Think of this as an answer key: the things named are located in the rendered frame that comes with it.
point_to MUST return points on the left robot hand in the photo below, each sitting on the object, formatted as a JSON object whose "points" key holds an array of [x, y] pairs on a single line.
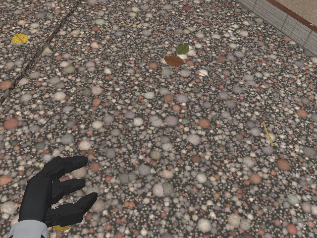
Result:
{"points": [[45, 189]]}

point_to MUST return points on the robot left forearm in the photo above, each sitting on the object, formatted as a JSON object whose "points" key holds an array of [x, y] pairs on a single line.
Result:
{"points": [[29, 228]]}

